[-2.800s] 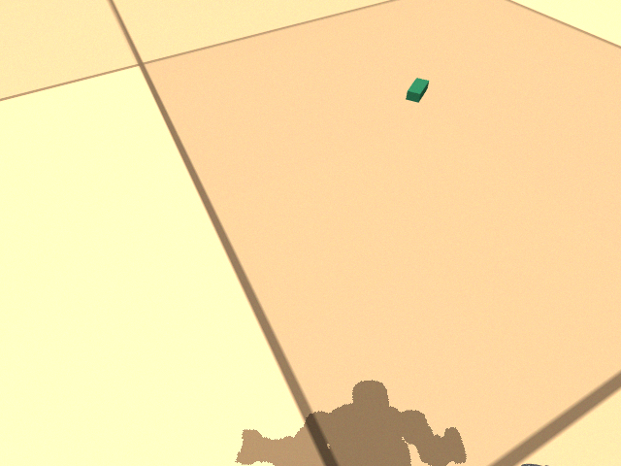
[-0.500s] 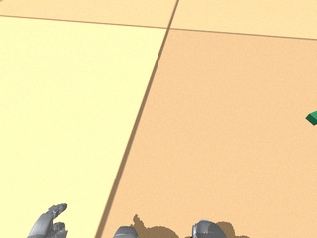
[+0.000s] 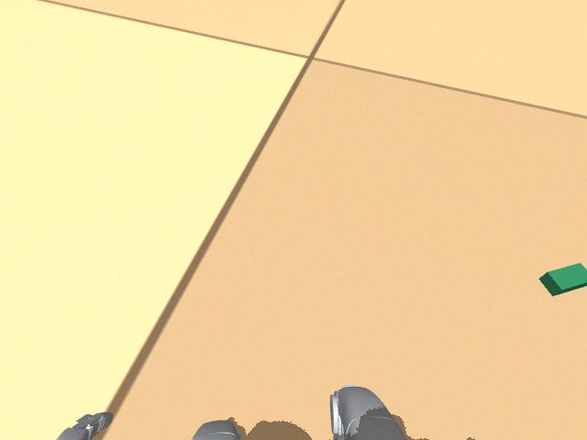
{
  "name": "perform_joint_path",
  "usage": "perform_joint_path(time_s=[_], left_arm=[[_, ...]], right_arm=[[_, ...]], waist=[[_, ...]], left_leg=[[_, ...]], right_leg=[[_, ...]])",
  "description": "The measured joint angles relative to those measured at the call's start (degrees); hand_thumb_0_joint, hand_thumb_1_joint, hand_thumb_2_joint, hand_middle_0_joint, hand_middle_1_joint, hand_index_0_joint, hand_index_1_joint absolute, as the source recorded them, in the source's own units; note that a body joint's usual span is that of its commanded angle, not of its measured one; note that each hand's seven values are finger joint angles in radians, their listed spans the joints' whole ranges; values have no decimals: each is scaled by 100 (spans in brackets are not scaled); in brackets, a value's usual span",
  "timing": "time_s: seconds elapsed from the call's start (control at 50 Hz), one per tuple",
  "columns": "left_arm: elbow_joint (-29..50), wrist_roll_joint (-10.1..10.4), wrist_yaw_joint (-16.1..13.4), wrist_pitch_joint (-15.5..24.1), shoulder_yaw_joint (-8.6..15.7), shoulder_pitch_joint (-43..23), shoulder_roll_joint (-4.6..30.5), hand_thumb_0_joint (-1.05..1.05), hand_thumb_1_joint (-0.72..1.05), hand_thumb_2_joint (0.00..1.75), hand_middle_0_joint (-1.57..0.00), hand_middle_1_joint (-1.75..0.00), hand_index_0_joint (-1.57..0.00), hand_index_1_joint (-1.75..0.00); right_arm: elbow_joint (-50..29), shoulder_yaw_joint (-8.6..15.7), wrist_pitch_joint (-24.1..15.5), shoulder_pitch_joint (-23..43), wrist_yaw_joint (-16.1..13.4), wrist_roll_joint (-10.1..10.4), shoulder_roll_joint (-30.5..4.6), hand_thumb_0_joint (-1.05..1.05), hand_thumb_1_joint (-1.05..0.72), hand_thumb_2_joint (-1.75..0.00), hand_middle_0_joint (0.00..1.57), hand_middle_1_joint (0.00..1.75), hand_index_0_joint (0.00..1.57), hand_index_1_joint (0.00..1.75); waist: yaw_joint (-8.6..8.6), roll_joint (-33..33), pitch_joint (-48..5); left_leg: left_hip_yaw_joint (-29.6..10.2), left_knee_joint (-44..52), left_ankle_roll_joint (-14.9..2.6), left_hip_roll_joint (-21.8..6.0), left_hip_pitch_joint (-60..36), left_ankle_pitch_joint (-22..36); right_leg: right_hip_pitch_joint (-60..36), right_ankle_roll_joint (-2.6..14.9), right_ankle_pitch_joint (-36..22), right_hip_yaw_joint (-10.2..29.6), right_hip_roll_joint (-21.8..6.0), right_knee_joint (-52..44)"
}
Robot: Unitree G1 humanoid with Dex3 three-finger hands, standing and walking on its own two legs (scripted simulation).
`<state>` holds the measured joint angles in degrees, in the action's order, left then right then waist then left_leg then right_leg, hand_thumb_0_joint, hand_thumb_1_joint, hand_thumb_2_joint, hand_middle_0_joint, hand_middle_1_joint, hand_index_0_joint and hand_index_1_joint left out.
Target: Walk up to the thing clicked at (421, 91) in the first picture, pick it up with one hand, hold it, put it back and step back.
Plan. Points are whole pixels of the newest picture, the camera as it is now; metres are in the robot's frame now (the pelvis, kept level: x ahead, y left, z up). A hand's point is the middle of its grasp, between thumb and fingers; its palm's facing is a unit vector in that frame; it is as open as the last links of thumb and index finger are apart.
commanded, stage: walk up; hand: left
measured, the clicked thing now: (566, 279) +0.73 -1.11 -0.72
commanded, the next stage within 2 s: none
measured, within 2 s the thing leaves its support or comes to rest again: neither
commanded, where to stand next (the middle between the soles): +0.42 -1.41 m, yaw +16 degrees
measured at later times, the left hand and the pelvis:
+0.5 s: hand (279, 425) +0.15 +0.04 -0.15, palm faces +0.09 -0.94 -0.32, open 7.4 cm; pelvis +0.12 -0.25 +0.00, yaw +7 degrees
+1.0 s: hand (427, 359) +0.24 -0.21 -0.13, palm faces +0.10 -0.93 -0.36, open 7.4 cm; pelvis +0.20 -0.50 +0.00, yaw +9 degrees
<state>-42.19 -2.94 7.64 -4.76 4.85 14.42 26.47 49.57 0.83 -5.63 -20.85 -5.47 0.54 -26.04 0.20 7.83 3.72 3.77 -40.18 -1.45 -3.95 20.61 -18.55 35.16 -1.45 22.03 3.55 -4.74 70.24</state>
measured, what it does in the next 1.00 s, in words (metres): steps to the right: right foot, then left foot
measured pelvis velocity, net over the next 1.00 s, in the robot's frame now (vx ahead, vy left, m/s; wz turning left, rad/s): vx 0.20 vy -0.50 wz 0.15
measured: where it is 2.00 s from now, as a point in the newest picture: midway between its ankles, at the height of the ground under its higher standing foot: (563, 386)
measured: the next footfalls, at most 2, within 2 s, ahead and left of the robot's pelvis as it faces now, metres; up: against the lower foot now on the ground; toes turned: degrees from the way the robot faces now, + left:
right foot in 0.14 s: +0.16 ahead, -0.29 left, +0.00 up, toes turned -1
left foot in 0.46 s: +0.23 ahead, -0.16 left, +0.00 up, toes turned +12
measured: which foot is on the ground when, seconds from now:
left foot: down 0.00-0.14, up 0.16-0.44, down 0.46-0.82, up 0.84-1.00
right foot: up 0.00-0.12, down 0.14-0.44, up 0.46-0.80, down 0.82-1.00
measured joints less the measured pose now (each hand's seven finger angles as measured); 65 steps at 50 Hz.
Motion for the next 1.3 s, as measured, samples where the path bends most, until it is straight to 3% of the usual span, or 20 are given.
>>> perform_joint_path(time_s=[0.06, 0.12, 0.16, 0.2, 0.26, 0.36, 0.44, 0.48, 0.54, 0.64, 0.76, 0.82, 0.84, 0.88, 0.94, 1.04, 1.1, 1.14, 1.2, 1.3], left_arm=[[120, 52, 110, 1, 97, -254, 101, 1, 91, 90, -21, -30, -20, -30], [148, 67, 135, 26, 178, -373, 214, 1, 91, 90, -20, -30, -20, -30], [142, 33, 77, 128, 230, -403, 183, 1, 91, 90, -20, -30, -20, -30], [120, 30, -29, 206, 170, -405, 49, 1, 91, 90, -20, -30, -20, -30], [14, 87, -143, 193, 47, -253, -193, 1, 91, 90, -20, -30, -20, -30], [-102, 46, -234, 147, 12, 34, -226, 1, 90, 90, -21, -30, -21, -30], [-73, -4, -221, 1, 19, 207, -74, 1, 90, 90, -21, -30, -20, -30], [-75, -23, -242, -65, 33, 214, -59, 1, 90, 90, -21, -30, -20, -30], [-129, -74, -240, -161, -3, 182, -58, 1, 91, 90, -20, -30, -20, -30], [-133, -30, -80, -154, 33, 96, 27, 1, 91, 90, -20, -30, -20, -30], [-84, -4, 31, -212, 193, -137, 306, 1, 91, 90, -21, -30, -20, -30], [-40, 18, 6, -132, 292, -184, 429, 1, 91, 90, -20, -30, -20, -30], [-39, -5, -36, -56, 319, -211, 375, 1, 91, 90, -20, -30, -20, -30], [-32, -33, -130, 53, 240, -239, 211, 1, 91, 90, -20, -30, -20, -30], [-117, 2, -217, 64, 63, -181, -111, 1, 91, 90, -20, -30, -20, -30], [-151, -27, -266, 34, -76, -14, -228, 1, 90, 90, -21, -30, -21, -30], [-73, -20, -271, -49, -114, 51, -118, 1, 90, 90, -21, -30, -21, -30], [-30, -1, -295, -107, -109, 21, -49, 1, 90, 90, -21, -30, -21, -30], [-42, -32, -318, -197, -120, -61, -13, 1, 90, 90, -21, -30, -20, -30], [-1, -20, -173, -195, -53, -167, 92, 1, 91, 90, -21, -30, -20, -30]], right_arm=[[123, -9, -58, -78, 104, -142, -78, 1, -90, -90, 21, 30, 21, 30], [258, 31, -49, -111, 167, -224, -200, 1, -89, -90, 22, 30, 21, 30], [383, 100, 49, -77, 126, -253, -349, 1, -89, -90, 22, 30, 21, 30], [581, 185, 222, 79, 14, -194, -396, 1, -89, -90, 21, 30, 21, 30], [762, 193, 240, 337, -14, -64, -384, 1, -90, -90, 21, 30, 21, 30], [622, 81, 19, 401, 57, -39, -109, 1, -90, -90, 21, 30, 20, 30], [358, -4, -124, 162, 92, -59, 121, 1, -90, -90, 21, 30, 21, 30], [213, 7, -130, 52, 28, -143, 152, 1, -90, -90, 21, 30, 21, 30], [146, -36, -22, 94, -22, -50, 182, 1, -90, -90, 21, 30, 21, 30], [84, 2, -57, 35, 45, -63, 47, 1, -89, -90, 22, 30, 21, 30], [75, 125, -48, -56, 124, -214, -274, 1, -89, -90, 22, 30, 21, 30], [170, 174, 45, -70, 124, -238, -463, 1, -89, -90, 22, 30, 21, 30], [255, 205, 112, -27, 94, -235, -564, 1, -89, -90, 22, 30, 21, 30], [495, 284, 300, 116, -34, -160, -623, 1, -89, -90, 21, 30, 21, 30], [736, 274, 336, 329, -86, -29, -559, 1, -90, -90, 21, 30, 20, 30], [658, 83, 92, 244, 32, 35, -171, 1, -90, -90, 21, 30, 20, 30], [464, -4, -47, 46, 56, 14, 79, 1, -90, -90, 21, 30, 21, 30], [307, -6, -82, -50, 14, -107, 196, 1, -90, -90, 21, 30, 21, 30], [161, -40, -29, -22, -31, -53, 261, 1, -90, -90, 22, 30, 21, 30], [44, 49, 21, -71, -9, -91, 84, 1, -89, -90, 22, 30, 21, 30]], waist=[[-86, 10, -36], [-199, -102, -142], [-175, -398, -166], [-123, -544, -138], [11, -690, -127], [258, -638, -68], [344, -454, -76], [253, -315, -61], [134, -91, 7], [-15, 15, 23], [-172, -78, -10], [-207, -197, -89], [-170, -379, -52], [-84, -568, -10], [54, -763, 1], [222, -704, -6], [248, -558, 2], [152, -391, 63], [21, -180, 214], [-98, -84, 246]], left_leg=[[-238, -26, 119, -280, -44, -151], [-563, -158, 190, -649, -21, -356], [-912, -754, -77, -978, 218, -701], [-1052, -1918, -165, -684, 670, -1174], [-528, -2620, -220, -228, 1084, -1014], [257, -1555, -230, 276, 1112, -777], [421, 82, -266, 475, 463, 300], [317, 56, -352, 507, 433, 418], [278, -23, -235, 413, 350, 311], [77, 13, -13, 46, 186, 246], [-358, -358, 15, -525, 387, -68], [-666, -638, 30, -845, 580, -253], [-873, -937, -104, -979, 709, -469], [-1130, -1942, -179, -688, 1067, -1078], [-722, -2581, -219, -202, 1303, -1015], [186, -1543, -273, 300, 988, -773], [303, -163, -261, 510, 390, 119], [187, 12, -309, 558, 314, 251], [115, -99, -177, 429, 308, 220], [-72, -157, -12, -3, 333, 181]], right_leg=[[32, 115, -175, 240, -394, -1045], [-355, 181, -354, 139, -474, -2024], [-544, -137, -226, -176, -211, -2106], [-564, -149, -19, -400, -95, -1880], [-922, 112, -103, -632, 71, -2322], [-1536, 550, -268, -980, 401, -3111], [-1763, 693, -39, -1241, 646, -3097], [-1473, 577, 193, -993, 721, -2322], [-831, 335, 306, -317, 773, -945], [-250, 131, -103, 274, 267, -509], [-260, 33, 89, 237, -290, -1298], [-689, 43, 2, -24, -231, -2066], [-715, -113, -8, -163, -67, -2012], [-665, -146, 148, -341, 75, -1752], [-953, 83, 3, -517, 232, -2190], [-1465, 499, -246, -795, 457, -2968], [-1553, 623, -152, -969, 613, -2961], [-1293, 575, 54, -827, 701, -2335], [-715, 380, 353, -232, 839, -951], [-205, 194, 41, 337, 439, -379]])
